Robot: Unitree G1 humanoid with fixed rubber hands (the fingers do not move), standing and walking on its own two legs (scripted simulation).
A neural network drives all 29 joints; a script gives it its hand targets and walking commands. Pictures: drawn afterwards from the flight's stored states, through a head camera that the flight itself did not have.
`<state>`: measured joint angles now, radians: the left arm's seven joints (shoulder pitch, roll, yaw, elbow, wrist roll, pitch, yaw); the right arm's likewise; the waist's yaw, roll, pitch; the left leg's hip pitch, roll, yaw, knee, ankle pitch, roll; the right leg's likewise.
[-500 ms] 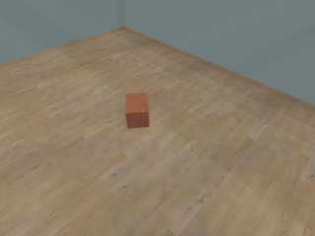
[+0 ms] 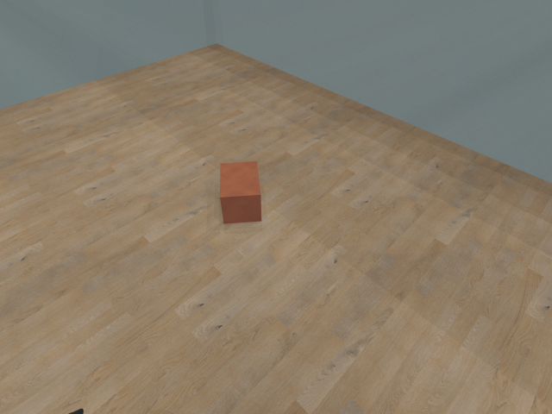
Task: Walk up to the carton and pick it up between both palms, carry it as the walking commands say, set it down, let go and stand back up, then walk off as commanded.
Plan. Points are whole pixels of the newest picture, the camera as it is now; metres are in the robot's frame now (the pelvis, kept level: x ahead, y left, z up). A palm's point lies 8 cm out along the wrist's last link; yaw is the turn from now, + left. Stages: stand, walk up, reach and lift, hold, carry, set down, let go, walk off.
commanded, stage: stand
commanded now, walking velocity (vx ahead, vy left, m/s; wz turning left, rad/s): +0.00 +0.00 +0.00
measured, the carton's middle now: (240, 191) +1.32 +0.10 -0.68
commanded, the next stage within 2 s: walk off in 0.06 s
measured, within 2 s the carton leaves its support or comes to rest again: neither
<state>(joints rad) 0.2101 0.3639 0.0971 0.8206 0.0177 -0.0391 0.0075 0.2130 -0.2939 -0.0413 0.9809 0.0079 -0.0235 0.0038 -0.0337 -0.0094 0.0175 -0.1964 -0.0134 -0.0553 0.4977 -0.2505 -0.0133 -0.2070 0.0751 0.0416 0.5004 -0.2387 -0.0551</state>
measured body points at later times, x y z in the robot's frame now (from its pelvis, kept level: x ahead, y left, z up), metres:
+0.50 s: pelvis -0.01 +0.00 +0.00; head -0.02 +0.00 +0.45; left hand +0.11 +0.29 -0.11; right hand +0.05 -0.29 -0.13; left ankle +0.01 +0.13 -0.74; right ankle +0.02 -0.09 -0.74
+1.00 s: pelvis +0.01 +0.00 +0.00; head +0.02 +0.00 +0.45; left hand +0.13 +0.31 -0.10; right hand +0.06 -0.29 -0.13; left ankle +0.01 +0.13 -0.74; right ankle +0.02 -0.09 -0.74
